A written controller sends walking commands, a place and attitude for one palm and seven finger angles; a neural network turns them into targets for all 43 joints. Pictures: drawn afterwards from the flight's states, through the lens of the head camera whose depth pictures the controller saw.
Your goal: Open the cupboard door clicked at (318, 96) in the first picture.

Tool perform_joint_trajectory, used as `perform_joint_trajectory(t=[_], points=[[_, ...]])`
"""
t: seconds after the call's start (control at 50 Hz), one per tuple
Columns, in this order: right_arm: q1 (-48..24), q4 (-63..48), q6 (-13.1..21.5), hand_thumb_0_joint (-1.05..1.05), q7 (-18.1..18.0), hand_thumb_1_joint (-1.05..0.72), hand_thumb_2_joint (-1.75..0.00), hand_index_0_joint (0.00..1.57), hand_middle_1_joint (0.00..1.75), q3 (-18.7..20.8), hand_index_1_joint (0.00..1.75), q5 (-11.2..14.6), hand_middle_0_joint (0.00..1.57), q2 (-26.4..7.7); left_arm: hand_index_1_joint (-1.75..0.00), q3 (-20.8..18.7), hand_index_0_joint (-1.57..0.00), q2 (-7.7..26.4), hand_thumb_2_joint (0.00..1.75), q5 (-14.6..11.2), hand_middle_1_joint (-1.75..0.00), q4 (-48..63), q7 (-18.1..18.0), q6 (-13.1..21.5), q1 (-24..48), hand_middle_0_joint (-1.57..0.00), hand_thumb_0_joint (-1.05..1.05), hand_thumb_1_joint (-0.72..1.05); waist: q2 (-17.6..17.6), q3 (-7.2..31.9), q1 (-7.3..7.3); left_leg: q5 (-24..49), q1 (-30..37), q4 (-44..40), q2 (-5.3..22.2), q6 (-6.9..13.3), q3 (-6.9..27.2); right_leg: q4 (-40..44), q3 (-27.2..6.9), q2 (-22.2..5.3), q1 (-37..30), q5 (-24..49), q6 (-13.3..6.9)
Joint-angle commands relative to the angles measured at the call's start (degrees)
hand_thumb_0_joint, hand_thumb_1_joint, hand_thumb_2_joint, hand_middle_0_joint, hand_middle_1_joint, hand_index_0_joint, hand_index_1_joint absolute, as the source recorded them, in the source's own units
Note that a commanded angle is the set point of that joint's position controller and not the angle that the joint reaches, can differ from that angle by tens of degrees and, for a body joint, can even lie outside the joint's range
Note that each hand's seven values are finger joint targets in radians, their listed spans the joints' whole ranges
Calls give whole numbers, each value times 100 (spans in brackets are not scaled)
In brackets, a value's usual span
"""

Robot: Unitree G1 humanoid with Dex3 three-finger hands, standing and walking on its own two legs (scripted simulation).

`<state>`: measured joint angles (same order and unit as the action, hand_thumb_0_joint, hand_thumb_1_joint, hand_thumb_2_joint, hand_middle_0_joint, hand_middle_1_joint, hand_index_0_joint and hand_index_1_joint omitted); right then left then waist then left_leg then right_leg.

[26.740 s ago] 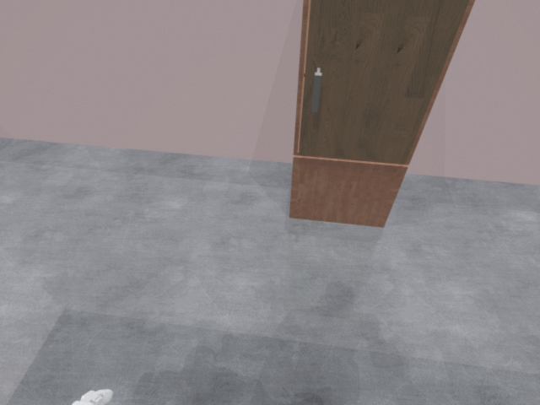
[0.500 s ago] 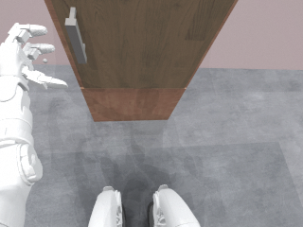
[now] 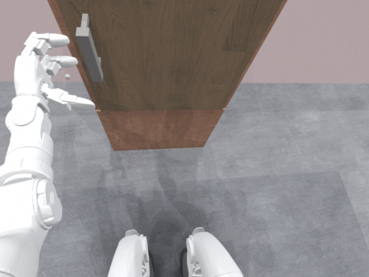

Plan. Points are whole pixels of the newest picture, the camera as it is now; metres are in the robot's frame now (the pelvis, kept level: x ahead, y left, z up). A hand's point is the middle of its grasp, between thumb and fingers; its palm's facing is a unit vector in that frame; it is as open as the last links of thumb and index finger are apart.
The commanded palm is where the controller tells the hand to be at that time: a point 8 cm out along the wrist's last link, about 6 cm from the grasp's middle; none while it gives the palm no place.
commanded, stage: slide the fingers in behind the handle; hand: left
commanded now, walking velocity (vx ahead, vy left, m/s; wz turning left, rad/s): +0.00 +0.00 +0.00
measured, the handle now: (91, 50) +0.58 +0.16 +0.06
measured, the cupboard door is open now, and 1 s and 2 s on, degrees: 0 0 0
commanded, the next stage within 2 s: close the thumb around the handle in 1.20 s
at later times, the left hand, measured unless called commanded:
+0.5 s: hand (85, 78) +0.51 +0.17 +0.05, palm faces +0.04 -1.00 -0.02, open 14.0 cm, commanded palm +0.49 +0.20 +0.05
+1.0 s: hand (100, 76) +0.52 +0.14 +0.05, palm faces +0.05 -1.00 -0.03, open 14.0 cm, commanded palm +0.49 +0.18 +0.05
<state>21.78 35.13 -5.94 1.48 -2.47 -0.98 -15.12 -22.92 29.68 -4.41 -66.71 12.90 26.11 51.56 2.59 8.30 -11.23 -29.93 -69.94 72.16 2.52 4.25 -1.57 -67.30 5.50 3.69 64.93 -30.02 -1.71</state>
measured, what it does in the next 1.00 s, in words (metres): stands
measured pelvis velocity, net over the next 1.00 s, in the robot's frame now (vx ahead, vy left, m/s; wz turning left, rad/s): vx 0.00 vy -0.02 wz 0.02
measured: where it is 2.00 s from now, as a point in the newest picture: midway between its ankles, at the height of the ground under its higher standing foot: outside the picture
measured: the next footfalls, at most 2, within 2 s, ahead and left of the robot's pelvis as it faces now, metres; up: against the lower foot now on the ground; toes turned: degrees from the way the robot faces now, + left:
none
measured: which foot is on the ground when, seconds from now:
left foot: down 0.00-1.00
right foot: down 0.00-1.00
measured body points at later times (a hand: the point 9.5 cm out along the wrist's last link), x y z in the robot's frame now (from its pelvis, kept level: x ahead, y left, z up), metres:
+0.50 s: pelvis +0.00 -0.01 +0.00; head +0.15 +0.02 +0.42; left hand +0.50 +0.22 +0.05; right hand +0.02 -0.27 -0.11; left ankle +0.03 +0.07 -0.63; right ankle +0.01 -0.11 -0.63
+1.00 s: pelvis +0.00 -0.02 +0.00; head +0.15 +0.00 +0.42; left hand +0.51 +0.19 +0.05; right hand +0.00 -0.28 -0.12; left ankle +0.03 +0.07 -0.63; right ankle +0.01 -0.11 -0.63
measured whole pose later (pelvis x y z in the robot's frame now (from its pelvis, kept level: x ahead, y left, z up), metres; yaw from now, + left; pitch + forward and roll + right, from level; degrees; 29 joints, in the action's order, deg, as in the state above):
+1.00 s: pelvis +0.00 -0.02 +0.00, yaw +1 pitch +27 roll -3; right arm 21.6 35.4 -5.4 2.8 -1.7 -1.6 -14.5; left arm -18.9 23.4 -2.7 -68.7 4.5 28.6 52.6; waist 3.0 8.8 -11.2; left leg -29.6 -69.3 71.9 2.3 2.9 -1.6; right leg -68.9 5.4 3.6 65.2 -30.8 -3.1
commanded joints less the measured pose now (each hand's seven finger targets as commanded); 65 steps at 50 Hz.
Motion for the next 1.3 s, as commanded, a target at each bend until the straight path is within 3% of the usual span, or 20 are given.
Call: perform_joint_trajectory(t=[0.0, 0.12, 0.24, 0.32, 0.38, 0.5, 0.52, 0.56, 0.64, 0.68, 0.74, 0.76, 0.82, 0.86, 0.98, 1.06, 1.1, 1.18, 1.24, 1.28], points=[[1000, -178, 11, 0, -67, -90, -90, 20, 30, 384, 30, -22, 20, -1156, -120, -20, -30, 1259, 30, -36, -120, 974, -68, 352, 2376, -30, 0, -50, 785, 2705, -72, 2393, 3054, -756, 11, -262, 852, 731, -290, 58, -484, 1549, 5], [973, -187, 35, 0, -51, -90, -90, 20, 30, 407, 30, -45, 20, -1111, -120, 38, -30, 1070, 30, -101, -120, 1267, -136, 481, 2481, -30, 0, -50, 829, 3050, -61, 2684, 3248, -695, -8, -265, 834, 695, -319, 55, -629, 1817, 3], [957, -173, 27, 0, -11, -90, -90, 20, 30, 429, 30, -40, 20, -1083, -120, 295, -30, 704, 30, -80, -120, 1117, -191, 475, 2418, -30, 0, -50, 831, 2846, -105, 2579, 3245, -706, -18, -269, 836, 696, -296, 53, -480, 1738, -5], [930, -203, 23, 0, -32, -90, -90, 20, 30, 427, 30, -34, 20, -1087, -120, 66, -30, 940, 30, -83, -120, 1110, -314, 461, 2373, -30, 0, -50, 612, 2865, -40, 2402, 2937, -714, -57, -239, 738, 744, -361, 41, -805, 1794, 19], [914, -185, 51, 0, -3, -90, -90, 20, 30, 426, 30, -58, 20, -1041, -120, 188, -30, 771, 30, -54, -120, 1313, -382, 588, 2520, -30, 0, -50, 867, 3032, -23, 2602, 3167, -677, -56, -266, 761, 681, -354, 36, -699, 1885, 1], [899, -153, 55, 0, 22, -90, -90, 20, 30, 431, 30, -58, 20, -1035, -120, 436, -30, 494, 30, 23, -120, 996, -479, 564, 2598, -30, 0, -50, 665, 2760, -176, 2204, 2870, -663, -77, -236, 742, 721, -372, 36, -605, 1653, 26], [929, -147, 56, 0, 10, -90, -90, 20, 30, 427, 30, -60, 20, -1062, -120, 223, -30, 711, 30, 2, -120, 878, -520, 517, 2524, -30, 0, -50, 456, 2673, -136, 2070, 2626, -652, -94, -207, 689, 758, -410, 35, -780, 1636, 34], [928, -197, 70, 0, -4, -90, -90, 20, 30, 414, 30, -63, 20, -1051, -120, 152, -30, 824, 30, 9, -120, 1028, -543, 542, 2598, -30, 0, -50, 630, 2925, -70, 2188, 2669, -650, -116, -208, 660, 706, -440, 26, -933, 1786, 25], [933, -190, 94, 0, 34, -90, -90, 20, 30, 440, 30, -88, 20, -993, -120, 396, -30, 457, 30, 32, -120, 1279, -585, 674, 2625, -30, 0, -50, 765, 3196, -79, 2516, 3062, -625, -87, -240, 726, 633, -398, 30, -788, 1941, 5], [941, -137, 90, 0, 63, -90, -90, 20, 30, 458, 30, -91, 20, -990, -120, 585, -30, 215, 30, 35, -120, 1215, -625, 665, 2708, -30, 0, -50, 691, 3058, -171, 2417, 3069, -628, -73, -245, 746, 670, -377, 35, -653, 1845, 26], [999, -138, 83, 0, 48, -90, -90, 20, 30, 462, 30, -91, 20, -1034, -120, 269, -30, 548, 30, 32, -120, 1067, -705, 588, 2559, -30, 0, -50, 564, 3025, -79, 2282, 2784, -650, -111, -218, 663, 690, -424, 30, -937, 1884, 19], [976, -175, 80, 0, 58, -90, -90, 20, 30, 452, 30, -80, 20, -999, -120, 386, -30, 395, 30, 42, -120, 1044, -708, 558, 2516, -30, 0, -50, 562, 3031, -70, 2287, 2720, -659, -137, -220, 639, 697, -434, 22, -1002, 1928, 32], [967, -184, 78, 0, 54, -90, -90, 20, 30, 432, 30, -86, 20, -1002, -120, 227, -30, 619, 30, 94, -120, 991, -818, 550, 2523, -30, 0, -50, 455, 2807, -49, 2061, 2460, -685, -143, -199, 583, 745, -466, 18, -1091, 1823, 41], [947, -193, 85, 0, 72, -90, -90, 20, 30, 436, 30, -85, 20, -976, -120, 406, -30, 407, 30, 142, -120, 1027, -833, 614, 2534, -30, 0, -50, 522, 2853, -87, 2114, 2604, -678, -134, -209, 609, 724, -459, 20, -943, 1826, 36], [962, -164, 113, 0, 54, -90, -90, 20, 30, 443, 30, -89, 20, -999, -120, 287, -30, 577, 30, 129, -120, 988, -825, 697, 2685, -30, 0, -50, 444, 2848, -127, 1992, 2434, -619, -139, -181, 579, 728, -513, 17, -1015, 1786, 50], [970, -159, 118, 0, 53, -90, -90, 20, 30, 467, 30, -86, 20, -1006, -120, 284, -30, 557, 30, 100, -120, 1144, -775, 734, 2639, -30, 0, -50, 647, 3171, -54, 2285, 2749, -617, -134, -217, 606, 674, -491, 11, -1019, 1986, 26], [958, -160, 110, 0, 55, -90, -90, 20, 30, 462, 30, -82, 20, -980, -120, 428, -30, 384, 30, 73, -120, 1109, -761, 696, 2679, -30, 0, -50, 567, 3045, -124, 2179, 2621, -604, -145, -193, 578, 722, -517, 13, -1049, 1958, 53], [971, -167, 100, 0, 35, -90, -90, 20, 30, 454, 30, -69, 20, -1000, -120, 169, -30, 699, 30, 79, -120, 1060, -764, 656, 2503, -30, 0, -50, 424, 3084, -26, 2195, 2464, -612, -157, -184, 544, 722, -543, 12, -1292, 2062, 51], [972, -184, 119, 0, 44, -90, -90, 20, 30, 450, 30, -73, 20, -953, -120, 307, -30, 505, 30, 57, -120, 1105, -743, 656, 2547, -30, 0, -50, 472, 2973, -60, 2169, 2394, -607, -177, -170, 503, 746, -576, 10, -1337, 2126, 56], [939, -178, 102, 0, 28, -90, -90, 20, 30, 439, 30, -55, 20, -978, -120, 188, -30, 707, 30, 68, -120, 1028, -737, 641, 2444, -30, 0, -50, 439, 2964, -30, 2139, 2281, -580, -171, -171, 483, 743, -600, 12, -1387, 2136, 61]])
